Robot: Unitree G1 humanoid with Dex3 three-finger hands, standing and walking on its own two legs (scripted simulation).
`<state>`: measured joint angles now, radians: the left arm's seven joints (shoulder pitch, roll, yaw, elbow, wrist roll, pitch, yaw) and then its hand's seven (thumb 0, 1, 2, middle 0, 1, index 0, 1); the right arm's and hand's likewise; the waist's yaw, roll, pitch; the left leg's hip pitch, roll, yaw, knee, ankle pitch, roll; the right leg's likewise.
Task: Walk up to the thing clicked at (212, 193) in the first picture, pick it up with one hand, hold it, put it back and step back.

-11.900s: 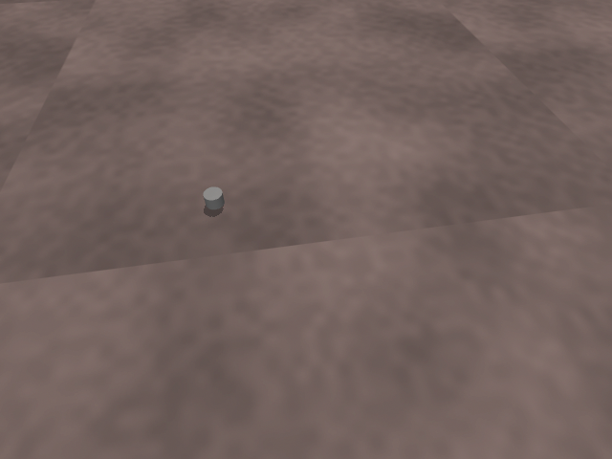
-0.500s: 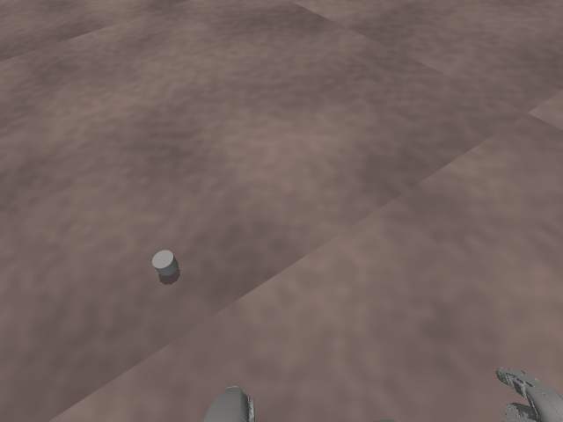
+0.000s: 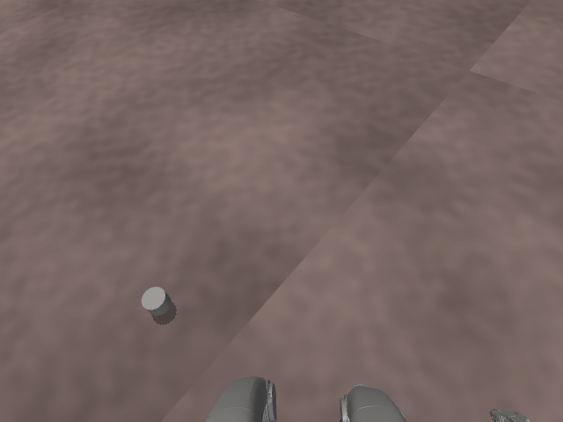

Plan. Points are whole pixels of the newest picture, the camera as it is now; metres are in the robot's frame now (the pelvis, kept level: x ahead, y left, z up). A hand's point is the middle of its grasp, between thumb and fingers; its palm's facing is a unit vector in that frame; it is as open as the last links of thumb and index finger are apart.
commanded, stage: walk up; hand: left
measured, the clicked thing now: (156, 301) +0.57 +0.49 -0.70
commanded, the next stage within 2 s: none
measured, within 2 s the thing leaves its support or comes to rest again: neither
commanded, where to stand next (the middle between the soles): +0.10 +0.53 m, yaw -35 degrees
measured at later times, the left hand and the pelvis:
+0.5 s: hand out of the picture +0.19 +0.54 -0.11, palm faces -0.26 -0.77 -0.58, open 7.3 cm; pelvis +0.03 +0.26 +0.01, yaw -13 degrees
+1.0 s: hand out of the picture +0.22 +0.82 -0.13, palm faces -0.31 -0.70 -0.64, open 7.3 cm; pelvis +0.02 +0.54 -0.02, yaw -25 degrees
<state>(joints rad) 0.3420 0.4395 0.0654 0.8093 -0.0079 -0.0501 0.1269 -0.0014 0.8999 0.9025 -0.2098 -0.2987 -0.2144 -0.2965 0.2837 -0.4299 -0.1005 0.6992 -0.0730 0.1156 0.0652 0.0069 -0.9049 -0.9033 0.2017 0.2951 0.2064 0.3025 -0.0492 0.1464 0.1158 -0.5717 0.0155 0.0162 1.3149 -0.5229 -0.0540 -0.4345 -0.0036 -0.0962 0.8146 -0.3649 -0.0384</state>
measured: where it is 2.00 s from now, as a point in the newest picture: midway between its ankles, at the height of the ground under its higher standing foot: outside the picture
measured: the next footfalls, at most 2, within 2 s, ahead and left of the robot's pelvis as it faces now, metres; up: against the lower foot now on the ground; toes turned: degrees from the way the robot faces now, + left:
left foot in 0.22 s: +0.11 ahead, +0.31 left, +0.00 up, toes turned -5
right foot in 0.54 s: +0.11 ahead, +0.17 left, +0.00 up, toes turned -19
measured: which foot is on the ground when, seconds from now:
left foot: up 0.00-0.20, down 0.22-0.54, up 0.56-0.86, down 0.88-1.00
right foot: down 0.00-0.24, up 0.26-0.52, down 0.54-0.90, up 0.92-1.00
